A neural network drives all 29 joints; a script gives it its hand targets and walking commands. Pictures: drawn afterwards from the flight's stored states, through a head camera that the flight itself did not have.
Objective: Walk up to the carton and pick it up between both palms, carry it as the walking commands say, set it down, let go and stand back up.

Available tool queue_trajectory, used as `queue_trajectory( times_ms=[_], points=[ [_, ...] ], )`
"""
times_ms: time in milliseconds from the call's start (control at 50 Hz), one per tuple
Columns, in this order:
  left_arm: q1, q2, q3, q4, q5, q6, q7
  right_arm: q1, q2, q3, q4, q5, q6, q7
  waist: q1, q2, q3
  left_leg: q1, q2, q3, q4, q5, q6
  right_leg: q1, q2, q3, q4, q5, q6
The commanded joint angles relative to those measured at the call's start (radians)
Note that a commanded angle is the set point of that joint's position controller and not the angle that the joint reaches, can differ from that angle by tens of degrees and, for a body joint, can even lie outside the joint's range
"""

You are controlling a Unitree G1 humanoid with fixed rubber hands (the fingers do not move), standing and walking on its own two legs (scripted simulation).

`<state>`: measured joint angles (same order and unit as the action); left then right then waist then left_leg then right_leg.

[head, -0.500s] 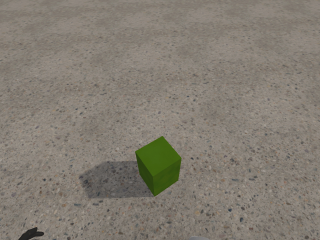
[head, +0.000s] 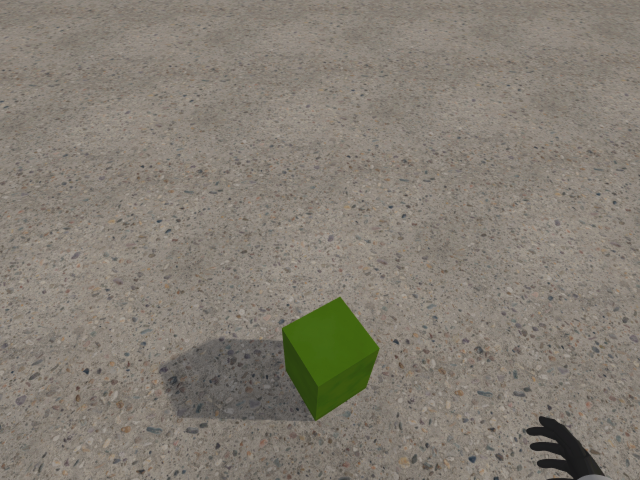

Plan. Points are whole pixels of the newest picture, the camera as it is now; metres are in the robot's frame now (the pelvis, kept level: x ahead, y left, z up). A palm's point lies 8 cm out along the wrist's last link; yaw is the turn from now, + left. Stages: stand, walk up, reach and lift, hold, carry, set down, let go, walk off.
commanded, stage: walk up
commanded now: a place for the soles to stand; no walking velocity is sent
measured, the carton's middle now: (327, 360) +0.52 -0.03 -0.61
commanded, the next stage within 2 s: none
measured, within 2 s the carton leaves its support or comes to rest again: neither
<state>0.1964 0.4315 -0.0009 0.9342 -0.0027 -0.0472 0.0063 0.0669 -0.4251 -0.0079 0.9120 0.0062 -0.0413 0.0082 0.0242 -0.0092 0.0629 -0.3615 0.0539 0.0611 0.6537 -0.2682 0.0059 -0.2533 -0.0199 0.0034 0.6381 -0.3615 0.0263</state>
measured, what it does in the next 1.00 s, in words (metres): steps to the right, turning left: right foot, then left foot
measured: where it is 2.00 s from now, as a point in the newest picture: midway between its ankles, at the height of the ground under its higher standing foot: outside the picture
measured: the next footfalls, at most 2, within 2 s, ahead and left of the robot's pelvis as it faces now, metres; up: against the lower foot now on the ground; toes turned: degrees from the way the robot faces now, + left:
right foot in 0.64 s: +0.12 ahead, -0.25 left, +0.00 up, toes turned +4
left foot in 0.86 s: +0.13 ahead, -0.03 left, +0.00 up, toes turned +16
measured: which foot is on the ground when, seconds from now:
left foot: down 0.00-0.62, up 0.64-0.84, down 0.86-1.00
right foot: down 0.00-0.34, up 0.36-0.62, down 0.64-0.86, up 0.88-1.00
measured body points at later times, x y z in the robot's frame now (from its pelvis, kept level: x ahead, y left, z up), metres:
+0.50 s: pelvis +0.01 -0.04 +0.01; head +0.03 -0.02 +0.46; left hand +0.17 +0.31 -0.07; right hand +0.04 -0.42 -0.07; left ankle +0.05 +0.12 -0.72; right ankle +0.03 -0.20 -0.68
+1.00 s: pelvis +0.09 -0.17 -0.01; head +0.10 -0.14 +0.44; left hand +0.10 +0.19 -0.11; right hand +0.24 -0.53 -0.05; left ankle +0.09 -0.04 -0.72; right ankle +0.13 -0.30 -0.67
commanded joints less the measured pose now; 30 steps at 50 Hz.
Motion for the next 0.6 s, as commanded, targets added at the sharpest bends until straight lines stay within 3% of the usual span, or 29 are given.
queue_trajectory(
  times_ms=[0,300,320,340,360,400,440,480,520,560,580],
  points=[
    [-0.016,0.186,0.039,0.007,-0.002,-0.006,0.006,-0.041,-0.194,-0.038,0.004,0.003,-0.005,-0.006,-0.014,0.061,-0.125,0.172,0.116,-0.133,-0.143,0.24,0.071,-0.013,-0.071,0.077,-0.119,0.29,-0.07],
    [-0.177,0.17,0.029,0.122,-0.003,0.015,-0.003,-0.128,-0.178,-0.022,0.151,-0.004,0.004,-0.003,-0.025,-0.005,-0.096,0.278,0.104,-0.077,-0.324,0.168,0.018,0.067,-0.096,0.101,-0.334,0.292,-0.05],
    [-0.215,0.263,0.112,0.0,0.06,0.048,-0.051,0.144,-0.318,-0.096,0.164,0.009,-0.015,-0.029,-0.072,-0.082,-0.101,0.3,0.154,-0.238,-0.335,-0.09,0.089,-0.05,-0.019,-0.033,-0.074,-0.04,-0.06],
    [-0.235,0.223,0.11,-0.053,0.069,0.071,-0.073,0.236,-0.386,-0.138,0.162,-0.003,-0.024,-0.047,-0.11,0.056,-0.076,0.433,0.285,-0.463,-0.429,-0.26,0.165,-0.317,-0.009,0.005,0.127,-0.173,-0.057],
    [-0.244,0.196,0.119,-0.101,0.082,0.087,-0.084,0.25,-0.391,-0.163,0.133,-0.009,-0.035,-0.064,-0.109,0.065,-0.052,0.433,0.368,-0.574,-0.452,-0.337,0.212,-0.447,-0.074,0.105,0.295,-0.133,-0.048],
    [-0.198,0.185,0.14,-0.148,0.075,0.097,-0.103,0.19,-0.336,-0.159,0.069,-0.015,-0.052,-0.083,-0.053,0.043,-0.051,0.331,0.345,-0.505,-0.434,-0.264,0.203,-0.456,-0.113,0.155,0.404,-0.062,-0.031],
    [-0.169,0.186,0.159,-0.177,0.076,0.104,-0.123,0.171,-0.326,-0.152,0.028,-0.031,-0.059,-0.09,-0.028,0.054,-0.045,0.183,0.272,-0.377,-0.4,-0.203,0.174,-0.342,-0.097,0.125,0.363,-0.065,-0.022],
    [-0.147,0.184,0.171,-0.211,0.076,0.119,-0.142,0.185,-0.354,-0.159,-0.004,-0.046,-0.063,-0.093,-0.02,0.124,-0.037,0.043,0.228,-0.312,-0.378,-0.253,0.16,-0.239,-0.074,0.089,0.306,-0.092,-0.021],
    [-0.128,0.194,0.184,-0.242,0.074,0.129,-0.151,0.195,-0.383,-0.168,-0.032,-0.054,-0.064,-0.098,-0.01,0.18,-0.032,-0.058,0.215,-0.309,-0.359,-0.31,0.153,-0.173,-0.06,0.056,0.275,-0.109,-0.026],
    [-0.053,0.205,0.194,-0.253,0.069,0.13,-0.149,0.165,-0.392,-0.168,-0.062,-0.06,-0.06,-0.103,0.036,0.208,-0.046,-0.174,0.189,-0.279,-0.316,-0.326,0.145,-0.055,-0.046,0.012,0.208,-0.121,-0.042],
    [0.021,0.202,0.197,-0.242,0.066,0.126,-0.146,0.134,-0.384,-0.163,-0.078,-0.062,-0.056,-0.105,0.083,0.188,-0.058,-0.259,0.152,-0.228,-0.262,-0.352,0.13,0.062,-0.028,-0.029,0.101,-0.07,-0.056]
  ],
)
